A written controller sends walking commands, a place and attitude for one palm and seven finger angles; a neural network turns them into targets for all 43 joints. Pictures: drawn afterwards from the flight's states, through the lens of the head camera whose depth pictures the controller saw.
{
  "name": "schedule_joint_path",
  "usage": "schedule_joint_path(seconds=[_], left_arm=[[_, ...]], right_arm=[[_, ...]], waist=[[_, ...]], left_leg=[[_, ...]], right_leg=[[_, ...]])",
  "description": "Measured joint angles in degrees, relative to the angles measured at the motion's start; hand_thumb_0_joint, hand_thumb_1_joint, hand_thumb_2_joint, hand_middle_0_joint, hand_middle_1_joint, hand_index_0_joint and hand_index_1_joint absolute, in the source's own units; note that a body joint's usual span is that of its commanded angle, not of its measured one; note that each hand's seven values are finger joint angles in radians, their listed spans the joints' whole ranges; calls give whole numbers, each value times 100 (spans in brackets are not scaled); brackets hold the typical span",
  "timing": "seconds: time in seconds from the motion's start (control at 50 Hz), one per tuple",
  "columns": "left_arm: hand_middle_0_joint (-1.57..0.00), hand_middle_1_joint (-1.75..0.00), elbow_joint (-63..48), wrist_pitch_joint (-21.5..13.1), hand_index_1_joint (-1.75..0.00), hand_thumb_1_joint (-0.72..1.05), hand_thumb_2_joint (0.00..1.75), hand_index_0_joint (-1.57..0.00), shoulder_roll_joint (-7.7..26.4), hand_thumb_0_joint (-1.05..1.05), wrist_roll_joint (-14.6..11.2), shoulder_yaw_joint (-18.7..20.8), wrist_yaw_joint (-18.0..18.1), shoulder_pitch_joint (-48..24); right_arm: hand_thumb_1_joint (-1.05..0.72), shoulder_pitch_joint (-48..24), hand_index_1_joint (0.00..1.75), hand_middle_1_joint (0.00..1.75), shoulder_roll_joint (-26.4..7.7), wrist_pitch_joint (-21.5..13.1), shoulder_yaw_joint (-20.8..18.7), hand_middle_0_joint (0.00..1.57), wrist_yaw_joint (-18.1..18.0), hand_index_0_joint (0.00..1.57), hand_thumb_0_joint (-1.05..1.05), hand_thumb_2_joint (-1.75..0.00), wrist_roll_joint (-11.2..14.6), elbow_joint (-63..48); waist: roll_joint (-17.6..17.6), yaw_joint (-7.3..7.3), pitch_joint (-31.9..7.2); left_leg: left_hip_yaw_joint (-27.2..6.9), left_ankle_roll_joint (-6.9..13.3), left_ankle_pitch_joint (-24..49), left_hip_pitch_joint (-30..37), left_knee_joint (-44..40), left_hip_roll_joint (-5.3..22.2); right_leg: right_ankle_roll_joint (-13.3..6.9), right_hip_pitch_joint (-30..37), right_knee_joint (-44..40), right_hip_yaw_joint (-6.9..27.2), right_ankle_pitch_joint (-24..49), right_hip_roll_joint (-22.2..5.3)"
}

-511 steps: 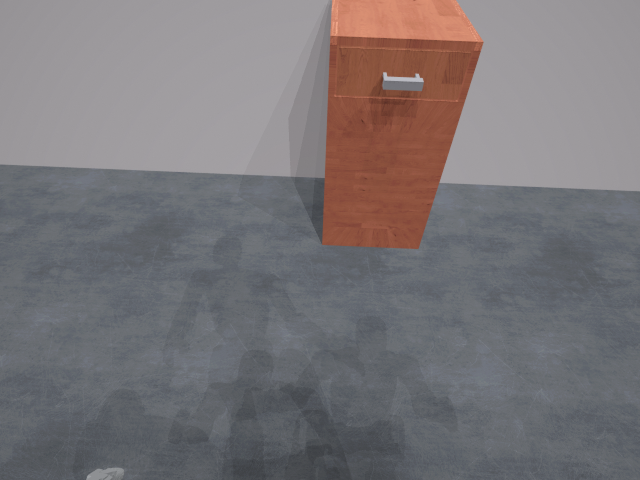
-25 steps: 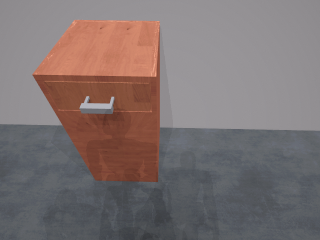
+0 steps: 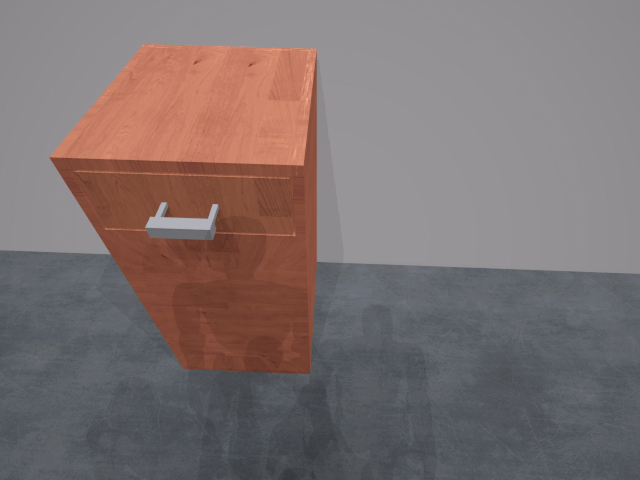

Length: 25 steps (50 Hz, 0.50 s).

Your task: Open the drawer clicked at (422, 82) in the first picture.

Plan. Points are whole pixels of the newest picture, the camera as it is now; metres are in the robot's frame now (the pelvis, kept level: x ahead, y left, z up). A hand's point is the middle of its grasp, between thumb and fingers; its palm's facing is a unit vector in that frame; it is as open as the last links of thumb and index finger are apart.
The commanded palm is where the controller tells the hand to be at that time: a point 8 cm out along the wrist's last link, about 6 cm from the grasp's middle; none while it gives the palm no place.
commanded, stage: come to a stop and stand still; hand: left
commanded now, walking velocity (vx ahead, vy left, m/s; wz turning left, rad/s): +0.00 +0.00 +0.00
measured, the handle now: (185, 218) +0.52 +0.28 -0.02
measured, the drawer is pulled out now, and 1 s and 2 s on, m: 0.00 0.00 0.00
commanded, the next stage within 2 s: look again from close up in 0.22 s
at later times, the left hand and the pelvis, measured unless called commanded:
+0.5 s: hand out of the picture +0.00 +0.16 -0.17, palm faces +0.05 -0.98 -0.19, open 7.4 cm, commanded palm none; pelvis +0.01 -0.01 +0.00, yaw +0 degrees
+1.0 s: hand out of the picture -0.02 +0.15 -0.18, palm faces +0.07 -0.98 -0.16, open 7.4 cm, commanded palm none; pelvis +0.01 -0.01 +0.00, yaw +1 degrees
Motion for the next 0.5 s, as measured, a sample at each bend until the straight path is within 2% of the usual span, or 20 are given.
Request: schedule_joint_path(seconds=[0.5], left_arm=[[-20, -30, -16, 4, -30, 92, 90, -19, -19, 1, -9, 27, 9, 54]], right_arm=[[-91, 91, 30, 30, 88, 1, 21, 20, -25, 20, 0, -90, 1, 53]], waist=[[-7, 3, -4]], left_leg=[[-36, -61, -23, 128, -103, 57]], right_leg=[[-52, 145, -120, -38, -28, 60]])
